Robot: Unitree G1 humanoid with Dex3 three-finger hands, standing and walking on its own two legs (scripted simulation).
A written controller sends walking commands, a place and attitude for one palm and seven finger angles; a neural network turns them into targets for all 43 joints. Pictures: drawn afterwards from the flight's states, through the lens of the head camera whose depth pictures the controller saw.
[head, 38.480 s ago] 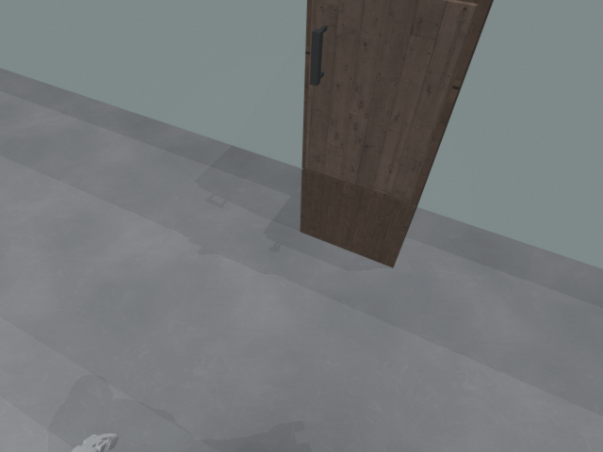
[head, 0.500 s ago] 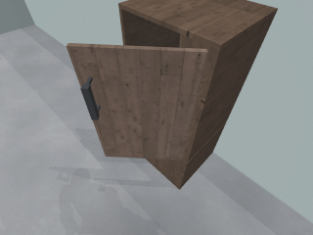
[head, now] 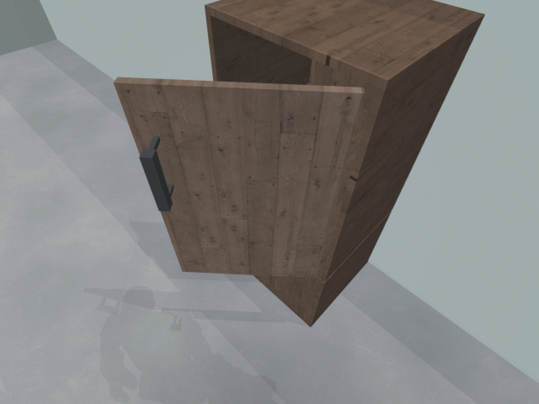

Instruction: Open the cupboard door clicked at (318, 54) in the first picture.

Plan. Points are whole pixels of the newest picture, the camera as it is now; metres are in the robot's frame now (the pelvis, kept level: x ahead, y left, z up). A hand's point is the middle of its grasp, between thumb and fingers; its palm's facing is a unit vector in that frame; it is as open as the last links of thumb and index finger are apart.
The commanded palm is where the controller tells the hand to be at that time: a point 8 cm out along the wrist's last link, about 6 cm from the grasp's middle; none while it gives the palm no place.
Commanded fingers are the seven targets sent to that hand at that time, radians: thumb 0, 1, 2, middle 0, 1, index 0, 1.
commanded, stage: look again from close up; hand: left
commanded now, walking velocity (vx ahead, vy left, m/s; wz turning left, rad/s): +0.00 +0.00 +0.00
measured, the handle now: (160, 174) +0.49 +0.24 +0.04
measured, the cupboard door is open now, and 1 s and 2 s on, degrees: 41 41 41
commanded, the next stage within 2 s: shuffle to correct the standing spot in 0.36 s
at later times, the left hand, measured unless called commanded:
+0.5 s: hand out of the picture +0.01 +0.20 -0.18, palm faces +0.01 -0.98 -0.22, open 7.4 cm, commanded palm none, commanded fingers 0.00 0.90 0.90 -0.20 -0.30 -0.20 -0.30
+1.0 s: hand out of the picture -0.02 +0.20 -0.18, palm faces +0.01 -0.98 -0.21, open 7.4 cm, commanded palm none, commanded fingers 0.00 0.90 0.90 -0.20 -0.30 -0.20 -0.30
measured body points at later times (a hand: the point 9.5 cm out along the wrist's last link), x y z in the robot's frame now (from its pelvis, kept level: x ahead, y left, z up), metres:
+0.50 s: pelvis +0.00 +0.01 +0.00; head +0.02 +0.02 +0.45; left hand +0.01 +0.25 -0.16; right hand +0.03 -0.22 -0.16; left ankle -0.03 +0.12 -0.74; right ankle -0.05 -0.08 -0.74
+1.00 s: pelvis -0.03 +0.02 +0.00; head -0.03 +0.02 +0.45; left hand -0.01 +0.25 -0.16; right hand -0.02 -0.21 -0.16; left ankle -0.03 +0.12 -0.74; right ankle -0.05 -0.08 -0.74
